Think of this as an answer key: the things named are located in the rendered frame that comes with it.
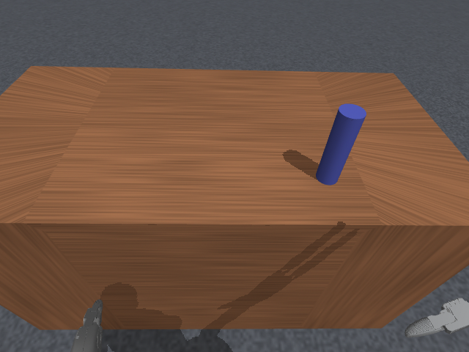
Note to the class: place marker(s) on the right robot hand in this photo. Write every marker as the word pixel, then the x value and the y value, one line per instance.
pixel 453 317

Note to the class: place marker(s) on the can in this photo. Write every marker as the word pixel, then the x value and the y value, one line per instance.
pixel 346 126

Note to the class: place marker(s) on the left robot hand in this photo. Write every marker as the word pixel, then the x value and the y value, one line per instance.
pixel 89 336

